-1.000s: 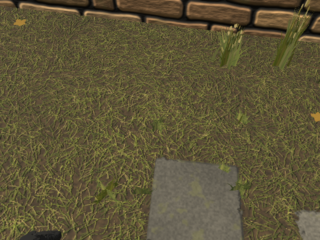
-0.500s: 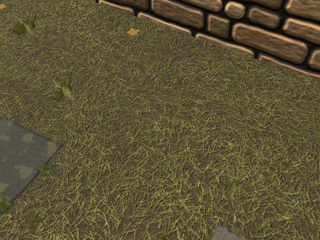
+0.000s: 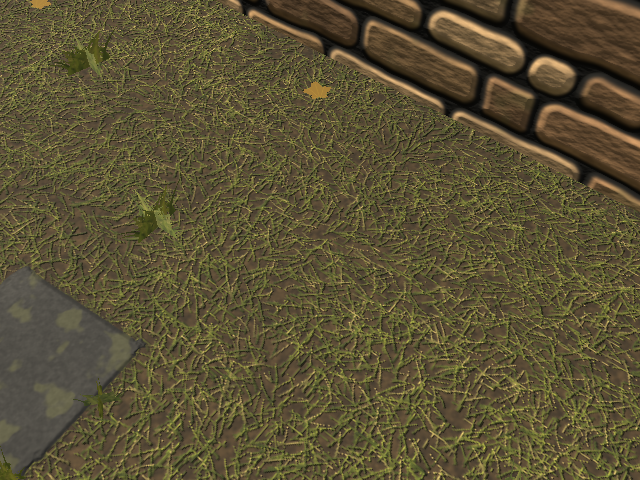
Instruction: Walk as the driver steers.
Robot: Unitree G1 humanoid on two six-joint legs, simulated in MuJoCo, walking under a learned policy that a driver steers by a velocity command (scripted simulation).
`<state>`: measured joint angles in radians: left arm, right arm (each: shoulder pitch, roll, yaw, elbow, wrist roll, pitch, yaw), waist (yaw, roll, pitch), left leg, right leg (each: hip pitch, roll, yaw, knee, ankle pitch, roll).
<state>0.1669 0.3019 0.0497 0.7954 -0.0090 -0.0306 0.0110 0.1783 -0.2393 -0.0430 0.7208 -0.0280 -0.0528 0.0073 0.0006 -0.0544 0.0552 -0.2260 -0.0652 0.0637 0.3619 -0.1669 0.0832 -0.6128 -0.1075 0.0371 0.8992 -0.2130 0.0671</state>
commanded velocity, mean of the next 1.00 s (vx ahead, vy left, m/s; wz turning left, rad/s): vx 0.03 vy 0.00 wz -0.50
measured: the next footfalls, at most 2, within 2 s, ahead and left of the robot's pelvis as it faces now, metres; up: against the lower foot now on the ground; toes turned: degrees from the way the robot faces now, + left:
right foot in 0.24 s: +0.13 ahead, -0.14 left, +0.00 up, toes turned -10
left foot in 0.66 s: +0.20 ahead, +0.08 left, +0.00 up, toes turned -28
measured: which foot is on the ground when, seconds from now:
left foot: down 0.00-0.26, up 0.28-0.64, down 0.66-1.00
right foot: up 0.00-0.22, down 0.24-0.66, up 0.68-1.00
